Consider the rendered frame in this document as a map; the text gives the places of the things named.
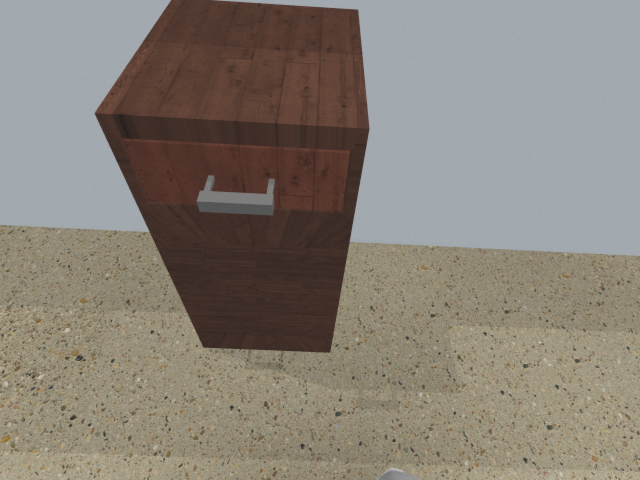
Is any robot right shin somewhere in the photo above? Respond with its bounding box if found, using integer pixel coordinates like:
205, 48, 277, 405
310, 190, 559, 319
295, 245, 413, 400
380, 468, 404, 477

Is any drawer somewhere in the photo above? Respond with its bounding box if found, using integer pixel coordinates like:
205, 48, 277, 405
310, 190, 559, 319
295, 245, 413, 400
123, 138, 350, 211

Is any handle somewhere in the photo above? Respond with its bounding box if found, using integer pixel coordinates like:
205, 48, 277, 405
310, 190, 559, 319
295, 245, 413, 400
197, 175, 275, 216

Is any cabinet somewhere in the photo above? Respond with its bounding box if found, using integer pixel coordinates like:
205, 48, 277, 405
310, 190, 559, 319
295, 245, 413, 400
95, 0, 369, 353

